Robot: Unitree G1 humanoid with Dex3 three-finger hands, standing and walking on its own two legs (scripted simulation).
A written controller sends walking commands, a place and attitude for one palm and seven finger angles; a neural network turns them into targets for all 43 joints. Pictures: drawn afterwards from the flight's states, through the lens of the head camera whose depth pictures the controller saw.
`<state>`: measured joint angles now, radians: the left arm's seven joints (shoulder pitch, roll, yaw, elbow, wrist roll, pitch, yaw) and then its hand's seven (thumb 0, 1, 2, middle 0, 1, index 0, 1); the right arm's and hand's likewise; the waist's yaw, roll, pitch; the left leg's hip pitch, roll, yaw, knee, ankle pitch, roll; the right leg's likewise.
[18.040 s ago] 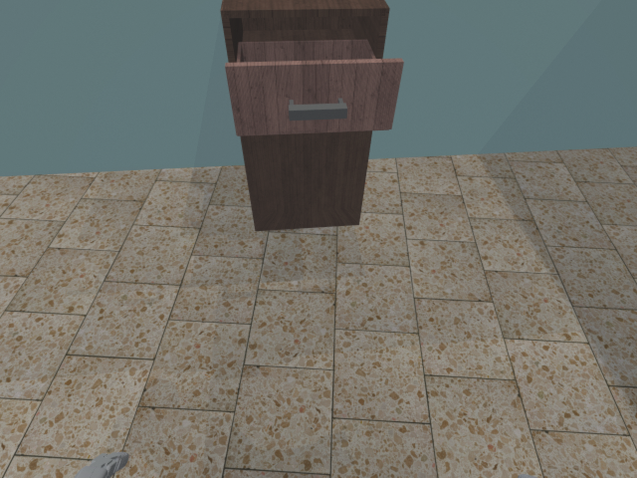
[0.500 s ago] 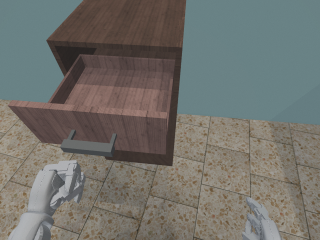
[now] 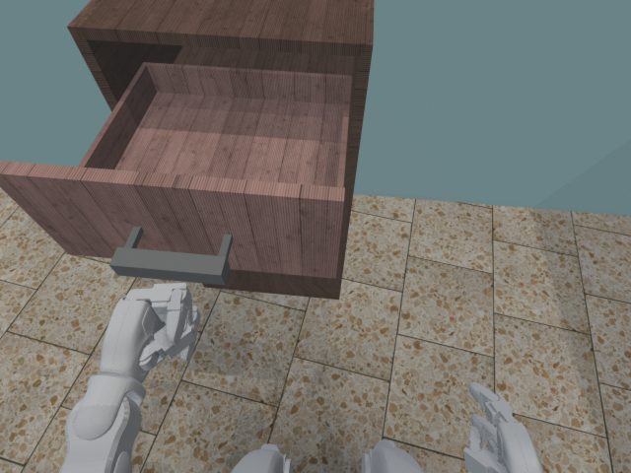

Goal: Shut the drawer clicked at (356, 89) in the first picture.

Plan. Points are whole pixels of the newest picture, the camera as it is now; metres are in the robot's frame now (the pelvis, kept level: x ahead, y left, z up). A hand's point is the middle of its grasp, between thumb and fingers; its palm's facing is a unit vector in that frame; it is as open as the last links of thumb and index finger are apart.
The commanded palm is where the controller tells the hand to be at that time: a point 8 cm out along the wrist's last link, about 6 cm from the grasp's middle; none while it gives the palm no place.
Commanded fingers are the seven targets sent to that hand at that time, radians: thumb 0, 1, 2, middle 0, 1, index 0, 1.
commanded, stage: bring the fist close to the handle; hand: left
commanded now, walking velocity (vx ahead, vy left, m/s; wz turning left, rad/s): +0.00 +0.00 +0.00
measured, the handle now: (176, 251) +0.37 +0.20 +0.05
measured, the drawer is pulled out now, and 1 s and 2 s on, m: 0.28 0.23 0.11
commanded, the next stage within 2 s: push the drawer shut in 0.30 s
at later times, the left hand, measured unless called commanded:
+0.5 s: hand (188, 321) +0.28 +0.16 +0.06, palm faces -0.05 -1.00 -0.06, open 3.3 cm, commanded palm +0.26 +0.22 +0.05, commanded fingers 0.00 0.90 0.90 -1.40 -1.60 -1.40 -1.60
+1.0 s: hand (205, 282) +0.33 +0.15 +0.05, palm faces -0.07 -1.00 -0.07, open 3.3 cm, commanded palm +0.32 +0.21 +0.05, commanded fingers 0.00 0.90 0.90 -1.40 -1.60 -1.40 -1.60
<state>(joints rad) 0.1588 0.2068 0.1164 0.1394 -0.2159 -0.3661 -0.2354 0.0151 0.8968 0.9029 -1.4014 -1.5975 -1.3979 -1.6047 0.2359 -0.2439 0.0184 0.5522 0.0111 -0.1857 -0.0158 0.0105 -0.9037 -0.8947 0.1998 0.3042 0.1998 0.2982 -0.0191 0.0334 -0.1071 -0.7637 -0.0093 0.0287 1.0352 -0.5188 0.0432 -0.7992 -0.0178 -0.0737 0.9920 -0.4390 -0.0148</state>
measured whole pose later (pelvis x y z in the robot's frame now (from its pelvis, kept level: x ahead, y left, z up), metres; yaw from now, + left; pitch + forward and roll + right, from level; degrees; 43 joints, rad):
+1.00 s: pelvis -0.01 -0.02 +0.00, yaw +1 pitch +15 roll -1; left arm -0.16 0.28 0.17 0.42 -0.22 -0.36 -0.25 0.04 0.82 0.91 -1.40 -1.60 -1.40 -1.60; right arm 0.23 -0.26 0.03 0.60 0.03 -0.13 -0.04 0.01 -0.91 -0.89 0.20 0.30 0.20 0.30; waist -0.04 0.04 -0.10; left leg -0.80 0.00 0.00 1.04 -0.50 0.01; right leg -0.83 -0.01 -0.10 1.00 -0.43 -0.04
